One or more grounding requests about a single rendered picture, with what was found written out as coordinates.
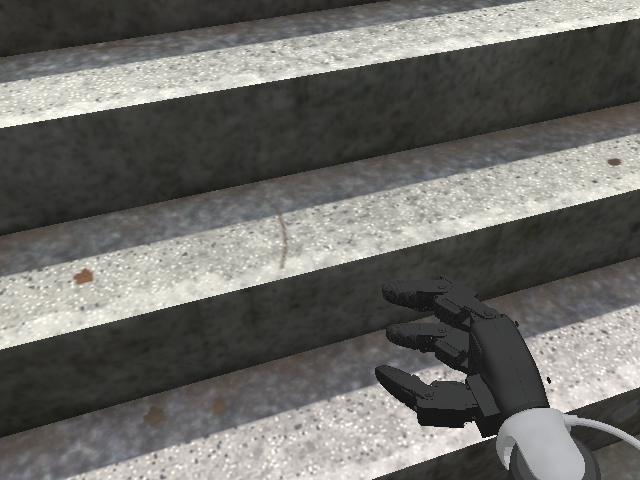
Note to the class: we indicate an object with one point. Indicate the robot right forearm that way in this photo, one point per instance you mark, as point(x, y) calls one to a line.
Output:
point(534, 444)

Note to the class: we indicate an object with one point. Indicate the robot right hand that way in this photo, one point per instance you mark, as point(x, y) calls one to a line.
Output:
point(502, 376)

